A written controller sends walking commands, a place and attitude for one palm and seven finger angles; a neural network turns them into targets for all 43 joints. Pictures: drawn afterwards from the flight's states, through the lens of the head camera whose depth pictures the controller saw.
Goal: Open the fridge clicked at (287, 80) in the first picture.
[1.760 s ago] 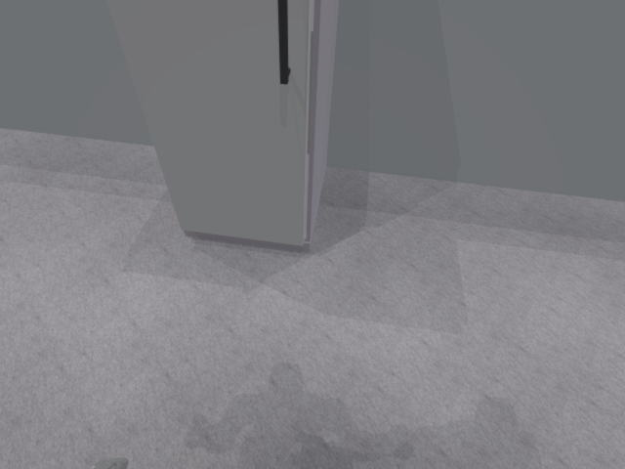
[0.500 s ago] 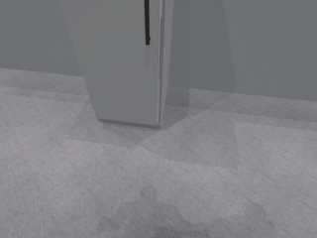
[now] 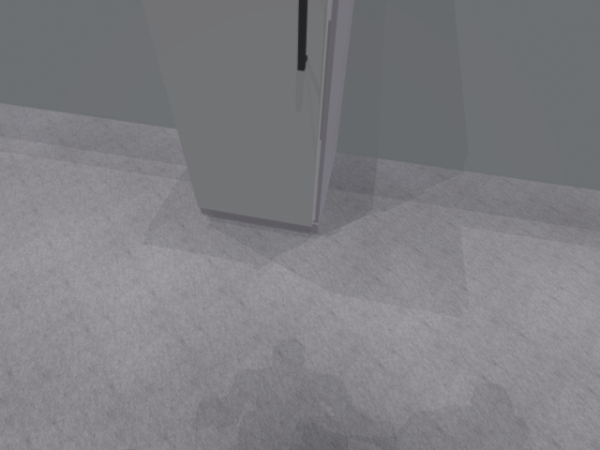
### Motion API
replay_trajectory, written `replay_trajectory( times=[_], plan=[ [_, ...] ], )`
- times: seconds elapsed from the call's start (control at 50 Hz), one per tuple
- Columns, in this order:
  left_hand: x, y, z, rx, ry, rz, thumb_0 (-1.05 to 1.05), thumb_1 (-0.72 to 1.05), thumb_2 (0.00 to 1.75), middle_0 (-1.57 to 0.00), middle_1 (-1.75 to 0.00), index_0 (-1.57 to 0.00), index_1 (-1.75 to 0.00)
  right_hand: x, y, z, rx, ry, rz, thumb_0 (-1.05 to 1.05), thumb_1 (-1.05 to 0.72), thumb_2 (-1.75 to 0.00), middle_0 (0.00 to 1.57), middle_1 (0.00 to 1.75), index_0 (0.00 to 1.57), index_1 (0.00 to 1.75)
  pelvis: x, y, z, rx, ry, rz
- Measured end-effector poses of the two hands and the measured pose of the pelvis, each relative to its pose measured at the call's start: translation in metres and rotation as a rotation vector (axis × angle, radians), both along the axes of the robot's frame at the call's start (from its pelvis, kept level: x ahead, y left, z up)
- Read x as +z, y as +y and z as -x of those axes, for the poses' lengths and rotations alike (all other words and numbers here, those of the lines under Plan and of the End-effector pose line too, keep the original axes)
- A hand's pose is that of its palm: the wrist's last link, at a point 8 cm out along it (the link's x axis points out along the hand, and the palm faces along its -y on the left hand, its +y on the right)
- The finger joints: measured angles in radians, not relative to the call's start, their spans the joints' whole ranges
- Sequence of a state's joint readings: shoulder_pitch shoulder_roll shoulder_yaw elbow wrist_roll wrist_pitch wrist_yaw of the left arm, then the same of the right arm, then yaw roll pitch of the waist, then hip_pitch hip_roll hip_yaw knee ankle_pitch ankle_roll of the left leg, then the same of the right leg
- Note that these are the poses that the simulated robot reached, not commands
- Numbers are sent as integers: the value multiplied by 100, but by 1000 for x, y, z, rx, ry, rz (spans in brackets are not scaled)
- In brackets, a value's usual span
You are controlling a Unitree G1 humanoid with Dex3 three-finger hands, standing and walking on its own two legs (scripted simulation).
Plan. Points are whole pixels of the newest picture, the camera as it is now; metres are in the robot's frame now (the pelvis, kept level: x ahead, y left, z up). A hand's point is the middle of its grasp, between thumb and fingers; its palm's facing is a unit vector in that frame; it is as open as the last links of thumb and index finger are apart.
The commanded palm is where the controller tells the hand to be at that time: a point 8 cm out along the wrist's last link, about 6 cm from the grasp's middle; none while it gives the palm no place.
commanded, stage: walk to a spot facing it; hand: right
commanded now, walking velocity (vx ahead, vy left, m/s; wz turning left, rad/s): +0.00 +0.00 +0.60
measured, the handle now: out of the picture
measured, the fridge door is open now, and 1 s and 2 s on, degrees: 0 0 0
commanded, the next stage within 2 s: turn to face it in 1.88 s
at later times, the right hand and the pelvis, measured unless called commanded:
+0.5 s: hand out of the picture +0.06 -0.20 -0.17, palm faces -0.17 +0.96 -0.23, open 7.3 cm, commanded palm none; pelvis -0.03 -0.01 +0.00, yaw +15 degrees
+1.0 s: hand (358, 408) +0.22 -0.09 -0.16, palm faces -0.61 +0.78 -0.15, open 7.4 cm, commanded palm none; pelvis +0.02 +0.00 +0.00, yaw +35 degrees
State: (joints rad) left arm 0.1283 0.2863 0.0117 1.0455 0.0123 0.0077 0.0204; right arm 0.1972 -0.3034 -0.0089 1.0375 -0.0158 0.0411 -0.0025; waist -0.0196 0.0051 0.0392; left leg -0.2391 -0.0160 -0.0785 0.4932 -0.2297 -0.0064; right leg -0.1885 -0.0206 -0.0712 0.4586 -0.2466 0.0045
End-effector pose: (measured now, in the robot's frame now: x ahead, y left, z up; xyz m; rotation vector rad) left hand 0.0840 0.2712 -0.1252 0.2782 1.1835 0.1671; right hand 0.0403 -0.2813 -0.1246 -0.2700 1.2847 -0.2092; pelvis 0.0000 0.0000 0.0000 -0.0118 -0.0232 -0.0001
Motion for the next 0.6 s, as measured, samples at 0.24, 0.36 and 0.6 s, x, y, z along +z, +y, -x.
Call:
replay_trajectory(
  times=[0.24, 0.36, 0.6],
  plan=[
    [-34, 2, 52, 133, 55, 88, 1, 90, 90, -20, -30, -20, -30, -14, 56, 7, 59, 6, -59, 0, -91, -90, 20, 30, 21, 30, -16, 19, 18, 103, 4, 5],
    [-15, 2, 64, 193, 23, 71, 1, 90, 90, -20, -30, -20, -30, -8, 62, 6, 106, 29, -88, 0, -91, -90, 20, 30, 21, 30, -3, 13, 23, 168, 33, 14],
    [14, -31, 100, 318, -92, -31, 1, 90, 90, -20, -30, -20, -30, -20, 9, -48, 247, -23, -99, 0, -91, -90, 20, 30, 21, 30, -5, -34, 31, 316, 44, -17]
  ],
)
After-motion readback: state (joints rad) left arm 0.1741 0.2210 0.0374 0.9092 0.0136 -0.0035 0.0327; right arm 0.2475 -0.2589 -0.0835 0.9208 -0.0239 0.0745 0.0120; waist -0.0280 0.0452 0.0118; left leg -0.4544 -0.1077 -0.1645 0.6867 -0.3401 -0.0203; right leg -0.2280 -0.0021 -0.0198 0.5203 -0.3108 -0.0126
